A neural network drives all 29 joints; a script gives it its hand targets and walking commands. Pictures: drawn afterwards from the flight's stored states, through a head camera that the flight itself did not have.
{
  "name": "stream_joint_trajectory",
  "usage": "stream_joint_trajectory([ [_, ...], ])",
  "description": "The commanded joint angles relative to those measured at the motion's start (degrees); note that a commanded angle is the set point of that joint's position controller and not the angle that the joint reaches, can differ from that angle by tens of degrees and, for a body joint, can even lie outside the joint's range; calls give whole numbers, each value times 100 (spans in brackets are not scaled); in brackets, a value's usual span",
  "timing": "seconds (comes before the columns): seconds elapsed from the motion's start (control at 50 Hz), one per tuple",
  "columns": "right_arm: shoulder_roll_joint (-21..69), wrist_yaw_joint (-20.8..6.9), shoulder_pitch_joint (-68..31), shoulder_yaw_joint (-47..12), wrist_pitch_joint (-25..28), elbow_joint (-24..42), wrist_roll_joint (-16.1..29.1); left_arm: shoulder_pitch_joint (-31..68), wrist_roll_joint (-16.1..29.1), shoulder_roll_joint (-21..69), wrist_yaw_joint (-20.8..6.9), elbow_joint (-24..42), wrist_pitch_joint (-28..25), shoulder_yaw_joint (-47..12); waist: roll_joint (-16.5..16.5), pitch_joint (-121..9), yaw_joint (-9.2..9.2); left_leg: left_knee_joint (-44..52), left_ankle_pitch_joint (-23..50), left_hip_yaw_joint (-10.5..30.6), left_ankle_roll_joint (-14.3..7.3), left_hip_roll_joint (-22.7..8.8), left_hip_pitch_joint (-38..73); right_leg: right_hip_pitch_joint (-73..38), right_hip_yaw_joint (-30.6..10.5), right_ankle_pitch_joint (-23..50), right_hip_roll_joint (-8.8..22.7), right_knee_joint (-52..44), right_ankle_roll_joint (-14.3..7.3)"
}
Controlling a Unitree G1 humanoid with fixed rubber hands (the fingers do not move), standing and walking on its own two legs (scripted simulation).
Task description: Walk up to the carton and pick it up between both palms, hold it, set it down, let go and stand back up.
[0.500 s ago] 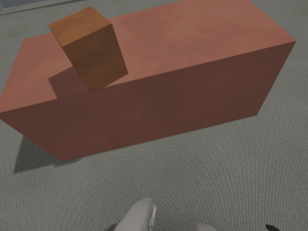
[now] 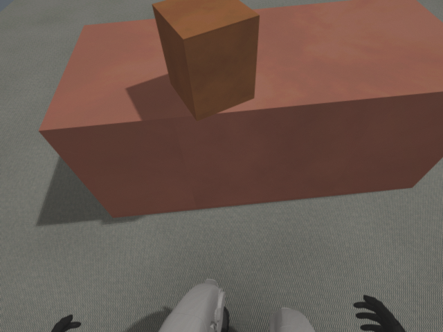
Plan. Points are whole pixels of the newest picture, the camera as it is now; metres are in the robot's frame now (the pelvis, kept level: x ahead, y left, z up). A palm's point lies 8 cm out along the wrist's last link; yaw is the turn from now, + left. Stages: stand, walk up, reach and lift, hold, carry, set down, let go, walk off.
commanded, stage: walk up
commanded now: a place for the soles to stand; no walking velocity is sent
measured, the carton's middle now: (207, 55) +0.82 +0.07 +0.03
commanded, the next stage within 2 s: none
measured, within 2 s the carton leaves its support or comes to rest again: neither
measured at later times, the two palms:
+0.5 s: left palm out of the picture +0.02 +0.45 -0.11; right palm out of the picture +0.08 -0.15 -0.08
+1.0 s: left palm out of the picture -0.01 +0.38 -0.08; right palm out of the picture +0.06 -0.23 -0.09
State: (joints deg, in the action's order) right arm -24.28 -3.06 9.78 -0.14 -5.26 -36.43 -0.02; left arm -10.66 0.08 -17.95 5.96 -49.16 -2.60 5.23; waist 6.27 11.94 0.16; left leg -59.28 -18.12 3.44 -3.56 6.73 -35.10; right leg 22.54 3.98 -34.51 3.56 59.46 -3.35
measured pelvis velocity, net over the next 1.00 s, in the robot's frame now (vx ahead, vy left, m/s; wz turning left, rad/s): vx -0.04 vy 0.07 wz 0.10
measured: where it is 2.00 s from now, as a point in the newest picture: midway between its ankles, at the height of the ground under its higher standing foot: outside the picture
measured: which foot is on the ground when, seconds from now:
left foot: down 0.00-0.00, up 0.02-0.22, down 0.24-0.84, up 0.86-1.00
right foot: down 0.00-0.24, up 0.26-0.78, down 0.80-1.00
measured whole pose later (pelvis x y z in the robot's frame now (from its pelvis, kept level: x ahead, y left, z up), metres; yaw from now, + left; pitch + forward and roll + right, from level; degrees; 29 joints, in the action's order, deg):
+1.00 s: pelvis -0.04 +0.07 +0.03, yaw +6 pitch -6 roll +3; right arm -20.8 2.6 9.9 -0.1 3.2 -56.6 0.0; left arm -8.8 -1.6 -20.9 1.2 -57.4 0.7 5.7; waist -2.8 10.0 0.1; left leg -57.9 -26.6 3.0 -1.1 3.4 -25.4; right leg 27.0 1.2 -21.5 5.2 53.8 -0.6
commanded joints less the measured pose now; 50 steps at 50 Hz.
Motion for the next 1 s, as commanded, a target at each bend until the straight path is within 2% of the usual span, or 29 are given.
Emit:
stream_joint_trajectory([
  [0.0, -1359, 200, -457, 966, 115, 778, -521, -821, -230, -2870, 112, 350, -211, 771, -1509, -1484, 383, -2432, -1526, 1312, 245, -518, -1647, -1437, -4413, 1852, 3404, -3807, -2016],
  [0.04, -1454, 145, -311, 949, 128, 581, -454, -158, -155, -2553, 206, 527, -323, 705, -939, -1128, 4, -2903, -1407, 1412, 259, -756, -1677, -1431, -3209, 3871, 2932, -2986, -1801],
  [0.06, -1470, 112, -189, 986, 111, 530, -459, -288, -141, -2624, 249, 445, -337, 696, -1405, -1048, -22, -3084, -1637, 1457, 330, -841, -1615, -1217, -2663, 4021, 2714, -2643, -1546],
  [0.1, -1316, 62, -207, 957, 148, 472, -374, -431, -168, -2516, 252, 428, -354, 680, -1539, -1315, 16, -2497, -1670, 1167, 343, -853, -1361, -1414, -1966, 4258, 2338, -2147, -1152],
  [0.14, -1210, 59, -219, 902, 246, 340, -213, -251, -255, -2365, 138, 434, -303, 573, -2091, -1199, 12, -674, -1515, 680, 400, -1047, -643, -982, -1339, 3506, 1888, -2002, -741],
  [0.16, -1295, 81, 92, 938, 300, 140, -151, 227, -326, -2477, 86, 581, -269, 615, -2339, -1510, -227, 328, -1493, 508, 233, -1124, 573, -222, -1313, 3152, 1875, -1740, -581],
  [0.18, -1365, 93, 1157, 1012, 354, -403, -156, 710, -341, -2346, 9, 659, -167, 539, -1698, -1983, -915, 1428, -1069, 499, 46, -991, 2664, 999, -574, 2428, 1393, -252, -283],
  [0.2, -1512, 191, 1753, 1175, 443, -773, -281, 519, -274, -1871, -55, 551, -47, 387, -231, -1933, -1196, 1793, -978, 533, 171, -306, 3564, 2014, 34, 1547, 748, 1718, 106],
  [0.22, -1767, 299, 1594, 1151, 476, -744, -379, 202, -154, -1184, -40, 588, 30, 206, 1721, -1264, -857, 2729, -1161, 2143, 200, -1163, 2735, 3045, 95, -389, 51, 3014, 187],
  [0.24, -2344, 346, 1079, 1224, 534, -443, -167, 284, -77, -1735, -22, 826, 48, 238, 1346, -1602, -748, 4481, -2047, 5240, -267, -2289, 1640, 2866, -862, -357, -96, 2910, 194],
  [0.26, -2392, 365, 380, 1205, 554, -364, -39, 662, -117, -2100, -21, 683, 49, 299, 541, -1140, -548, 5022, -3011, 5623, -132, -2241, 609, 2265, -1280, -125, 68, 3040, 114],
  [0.28, -2139, 460, 110, 1015, 640, -397, -135, 619, -28, -2115, -114, 500, 126, 307, -272, -765, -294, 4932, -3734, 5320, -14, -1985, 103, 2047, -1320, 320, 237, 2995, 84],
  [0.32, -1895, 589, -42, 947, 761, -699, -120, -56, -34, -1993, -290, 9, 224, 320, -529, -779, 31, 4625, -4143, 4667, 106, -1891, 495, 1880, -1121, 1008, 399, 2550, 137],
  [0.34, -1660, 596, -154, 824, 822, -893, -173, -270, 5, -1819, -309, -267, 273, 303, -85, -478, 126, 4483, -3925, 4420, 84, -1791, 158, 1561, -1097, 1251, 426, 2352, 132],
  [0.38, -1550, 594, 323, 835, 910, -1093, -166, -174, -71, -1905, -415, -204, 344, 383, -198, -710, 10, 4367, -3490, 4430, -19, -1825, 1011, 1497, -1286, 985, 291, 1829, 259],
  [0.42, -1610, 635, 839, 889, 1039, -1328, -135, -21, -135, -1942, -412, -146, 333, 369, -216, -1241, -310, 3823, -1541, 4033, 263, -1866, 2277, 1841, -1277, 985, 314, 1590, 326],
  [0.5, -1280, 786, 1094, 829, 1161, -1424, -109, 34, -85, -1631, -411, -187, 354, 329, -259, -1654, -277, 2922, 1768, 3467, -85, -1973, 3005, 1733, -1282, 632, 309, 1023, 282],
  [0.54, -1333, 817, 1124, 888, 1180, -1426, -106, 368, -90, -1684, -423, -119, 444, 358, -78, -1630, -278, 3149, 1595, 3586, 322, -1953, 2929, 1736, -1321, 591, 188, 1100, 274],
  [0.56, -1373, 824, 1053, 864, 1142, -1358, -119, 249, -74, -1670, -409, -156, 446, 353, 254, -1588, -201, 3114, 1365, 3476, 118, -1980, 2756, 1621, -1341, 578, 259, 962, 278],
  [0.6, -1263, 835, 923, 845, 1125, -1381, -148, 267, -65, -1661, -381, -209, 446, 306, -41, -1419, -200, 3087, 1217, 3376, 120, -1840, 2284, 1468, -1197, 566, 263, 728, 193],
  [0.64, -1395, 831, 802, 830, 1147, -1362, -174, 194, -42, -1636, -382, -250, 422, 286, -38, -1481, -98, 3041, 1486, 3462, -287, -2085, 2114, 1224, -1202, 450, 328, 449, 200],
  [0.74, -1379, 734, 372, 806, 1019, -1318, -163, -626, -42, -1634, -478, -584, 358, 406, 40, -1922, 224, 2834, -26, 3240, -805, -2105, 1016, -406, -922, 510, 146, -823, -63],
  [0.76, -1202, 700, 152, 768, 955, -1258, -147, -795, -94, -1682, -484, -682, 293, 409, 78, -1862, 318, 2574, -478, 2518, -592, -1799, 403, -1194, -880, 854, 112, -1711, -209],
  [0.78, -842, 679, 277, 624, 920, -1324, -132, -554, -216, -1760, -471, -637, 191, 414, -561, -1645, 344, 1718, -492, 1754, -236, -1245, -234, -1592, -1724, 497, 515, -2905, -269],
  [0.8, -735, 687, 319, 641, 862, -1357, -59, -379, -209, -2254, -464, -572, 126, 428, -2088, -1644, 295, 253, -1278, 290, 183, -345, -690, -1454, -2827, -551, 1488, -3943, -587],
  [0.82, -914, 691, 274, 752, 848, -1468, -65, 129, -180, -2254, -492, -442, 108, 452, -1887, -1444, 222, -383, -1526, 77, 313, -356, -334, -710, -3590, -1209, 2093, -4221, -1017],
  [0.86, -1040, 592, 459, 744, 810, -1789, -66, 620, -132, -2014, -502, -313, 79, 358, -1193, -943, 28, -482, -1150, 62, 263, -542, 69, 27, -2763, -1255, 1715, -3995, -851],
  [0.9, -900, 530, 806, 711, 845, -1949, -30, 799, -210, -1842, -518, -295, 99, 311, -1735, -1255, -76, -247, -1066, -312, 252, -619, 611, -42, -2266, -940, 1406, -3679, -749],
  [0.98, -1038, 492, 644, 710, 848, -2003, -69, 497, -235, -1888, -554, -242, 127, 312, -1584, -1132, 60, 309, -1475, -311, 260, -677, 498, -222, -2449, -1125, 1400, -3560, -783],
])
